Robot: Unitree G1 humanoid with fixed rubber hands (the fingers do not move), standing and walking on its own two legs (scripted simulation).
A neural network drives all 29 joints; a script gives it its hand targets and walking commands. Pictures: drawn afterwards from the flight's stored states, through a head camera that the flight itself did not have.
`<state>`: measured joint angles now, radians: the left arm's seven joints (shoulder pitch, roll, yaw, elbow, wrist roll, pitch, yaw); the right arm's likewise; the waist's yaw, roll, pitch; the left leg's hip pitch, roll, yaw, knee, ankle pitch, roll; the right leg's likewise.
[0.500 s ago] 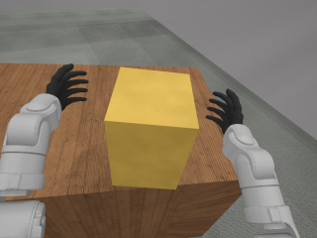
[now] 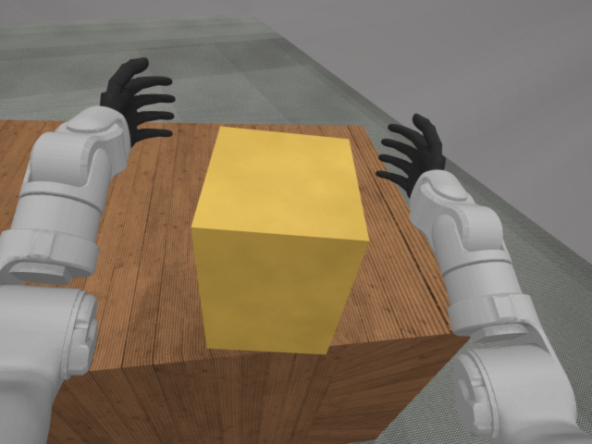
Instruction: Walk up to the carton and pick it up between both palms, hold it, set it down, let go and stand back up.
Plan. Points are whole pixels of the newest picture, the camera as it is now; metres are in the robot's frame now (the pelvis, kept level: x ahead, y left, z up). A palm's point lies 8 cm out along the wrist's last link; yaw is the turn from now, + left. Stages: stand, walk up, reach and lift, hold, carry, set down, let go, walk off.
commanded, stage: reach and lift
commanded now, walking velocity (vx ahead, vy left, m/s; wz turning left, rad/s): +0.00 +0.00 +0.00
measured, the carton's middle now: (276, 246) +0.42 +0.02 +0.05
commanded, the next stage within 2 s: none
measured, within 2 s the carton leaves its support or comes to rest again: neither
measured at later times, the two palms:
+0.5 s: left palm (148, 177) +0.44 +0.19 +0.16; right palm (399, 216) +0.40 -0.15 +0.15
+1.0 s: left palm (167, 207) +0.44 +0.18 +0.10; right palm (385, 237) +0.41 -0.15 +0.10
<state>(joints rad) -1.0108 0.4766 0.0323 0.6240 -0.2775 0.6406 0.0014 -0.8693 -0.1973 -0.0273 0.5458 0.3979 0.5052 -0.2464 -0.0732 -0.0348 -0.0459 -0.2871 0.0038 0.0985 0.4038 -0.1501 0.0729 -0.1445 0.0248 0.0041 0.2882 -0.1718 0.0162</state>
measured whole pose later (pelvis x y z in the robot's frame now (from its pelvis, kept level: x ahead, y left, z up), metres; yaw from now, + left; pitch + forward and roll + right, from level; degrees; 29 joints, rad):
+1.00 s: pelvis +0.00 -0.01 -0.01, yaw +1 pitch +9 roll -3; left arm -0.88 0.28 0.08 0.99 -0.11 0.09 -0.01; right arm -0.76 0.00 -0.10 0.86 0.19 0.08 -0.31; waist -0.06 -0.04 -0.11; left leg -0.48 0.03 0.06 0.51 -0.18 0.05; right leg -0.34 0.05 -0.03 0.40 -0.22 -0.01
